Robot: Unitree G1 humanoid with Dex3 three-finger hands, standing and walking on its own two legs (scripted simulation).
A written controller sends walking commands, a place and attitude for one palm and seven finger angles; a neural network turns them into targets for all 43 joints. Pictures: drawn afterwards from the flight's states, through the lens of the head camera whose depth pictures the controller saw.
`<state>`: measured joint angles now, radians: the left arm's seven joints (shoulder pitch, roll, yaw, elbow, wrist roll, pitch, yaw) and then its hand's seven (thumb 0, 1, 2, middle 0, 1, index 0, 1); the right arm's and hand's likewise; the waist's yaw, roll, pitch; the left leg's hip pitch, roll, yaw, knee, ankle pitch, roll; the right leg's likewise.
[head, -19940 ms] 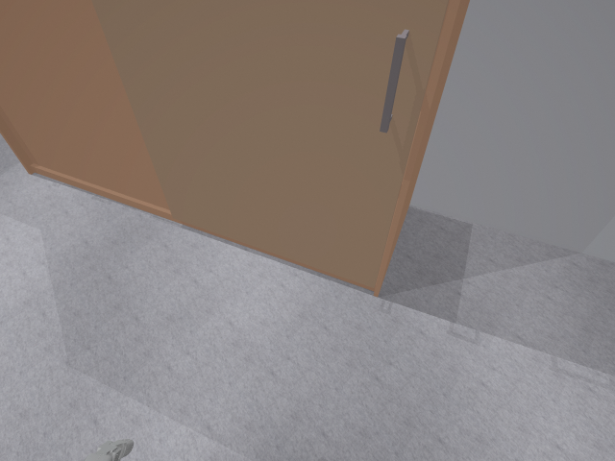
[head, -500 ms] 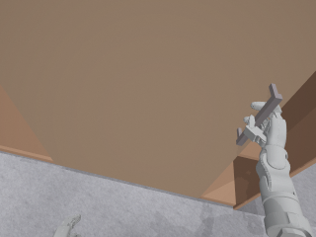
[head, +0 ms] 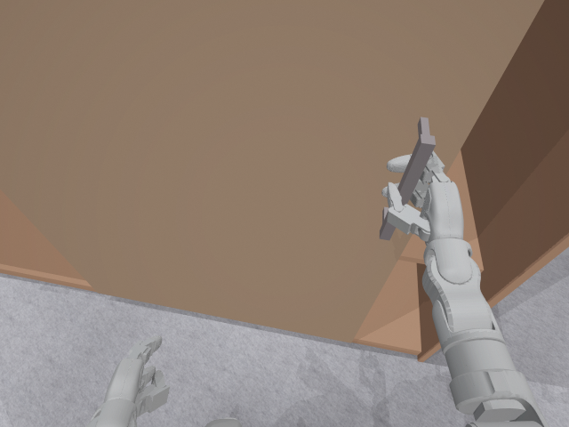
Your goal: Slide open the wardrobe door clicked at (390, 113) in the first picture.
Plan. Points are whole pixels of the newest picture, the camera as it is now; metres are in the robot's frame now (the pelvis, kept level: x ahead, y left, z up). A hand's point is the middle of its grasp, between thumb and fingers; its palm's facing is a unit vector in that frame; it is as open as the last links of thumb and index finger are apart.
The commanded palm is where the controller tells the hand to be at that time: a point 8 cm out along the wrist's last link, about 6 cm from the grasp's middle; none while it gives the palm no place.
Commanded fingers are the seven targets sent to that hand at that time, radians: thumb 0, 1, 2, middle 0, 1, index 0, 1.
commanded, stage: stop walking and hold the door there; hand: right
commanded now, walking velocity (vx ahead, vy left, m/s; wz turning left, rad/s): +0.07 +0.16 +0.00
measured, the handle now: (402, 185) +0.44 -0.15 +0.09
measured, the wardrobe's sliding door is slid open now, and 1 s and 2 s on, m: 0.23 0.23 0.23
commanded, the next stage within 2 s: loosen the grip on the handle in 0.78 s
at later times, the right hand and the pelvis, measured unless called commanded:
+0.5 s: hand (390, 207) +0.39 -0.12 +0.11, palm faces +0.14 +0.97 -0.19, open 5.9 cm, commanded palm +0.36 -0.16 +0.10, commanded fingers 0.00 -0.90 -0.90 0.45 1.40 0.45 1.40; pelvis -0.04 +0.03 +0.00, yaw +4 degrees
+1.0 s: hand (397, 200) +0.39 -0.13 +0.11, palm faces +0.12 +0.99 -0.09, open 6.2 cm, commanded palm +0.35 -0.17 +0.11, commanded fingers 0.00 -0.05 -0.49 0.45 1.40 0.45 1.40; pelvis -0.06 +0.03 +0.00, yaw +4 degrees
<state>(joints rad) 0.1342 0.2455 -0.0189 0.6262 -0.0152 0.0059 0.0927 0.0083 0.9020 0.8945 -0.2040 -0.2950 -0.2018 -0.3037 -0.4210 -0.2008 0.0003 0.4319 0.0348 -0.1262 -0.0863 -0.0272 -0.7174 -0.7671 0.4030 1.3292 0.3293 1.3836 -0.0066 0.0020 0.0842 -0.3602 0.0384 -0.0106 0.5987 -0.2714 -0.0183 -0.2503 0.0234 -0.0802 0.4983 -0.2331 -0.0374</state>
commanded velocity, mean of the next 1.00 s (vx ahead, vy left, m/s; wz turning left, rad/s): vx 0.02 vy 0.04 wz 0.00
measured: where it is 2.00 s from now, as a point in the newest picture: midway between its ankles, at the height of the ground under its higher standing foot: outside the picture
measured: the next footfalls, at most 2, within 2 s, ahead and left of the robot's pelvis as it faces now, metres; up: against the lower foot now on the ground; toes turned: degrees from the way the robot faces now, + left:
left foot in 0.44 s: -0.02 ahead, +0.13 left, +0.00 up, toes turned +6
